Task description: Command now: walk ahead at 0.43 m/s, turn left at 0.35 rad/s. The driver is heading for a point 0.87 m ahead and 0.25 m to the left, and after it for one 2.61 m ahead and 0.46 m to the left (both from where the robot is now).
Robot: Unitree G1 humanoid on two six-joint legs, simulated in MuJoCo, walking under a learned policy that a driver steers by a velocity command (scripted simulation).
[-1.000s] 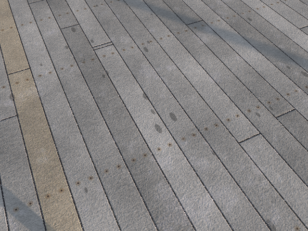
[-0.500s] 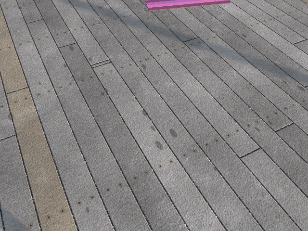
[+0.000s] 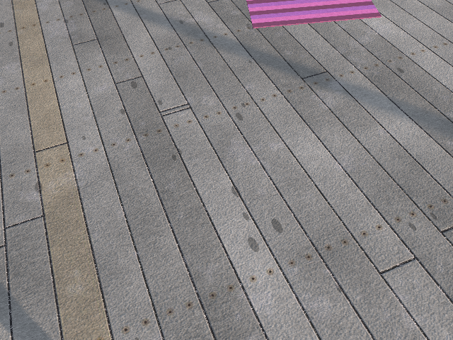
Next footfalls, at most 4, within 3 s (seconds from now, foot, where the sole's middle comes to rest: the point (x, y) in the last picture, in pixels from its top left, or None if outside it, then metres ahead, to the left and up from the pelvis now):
0.30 left None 0.33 0.14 -0.78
0.78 right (246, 299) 0.65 0.03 -0.78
1.26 left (136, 269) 0.75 0.39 -0.78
1.76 right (202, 234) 0.88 0.18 -0.78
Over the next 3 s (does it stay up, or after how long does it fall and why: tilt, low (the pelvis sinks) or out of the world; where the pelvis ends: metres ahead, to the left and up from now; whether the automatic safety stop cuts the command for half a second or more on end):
stays up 0.84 0.28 0.00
